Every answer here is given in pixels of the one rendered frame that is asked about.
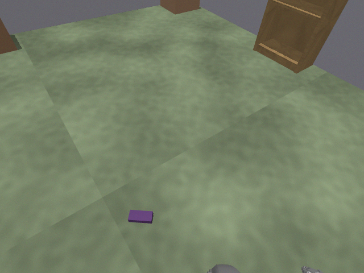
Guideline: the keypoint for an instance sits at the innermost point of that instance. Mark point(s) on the bookshelf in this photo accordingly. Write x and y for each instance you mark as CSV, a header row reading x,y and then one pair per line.
x,y
293,32

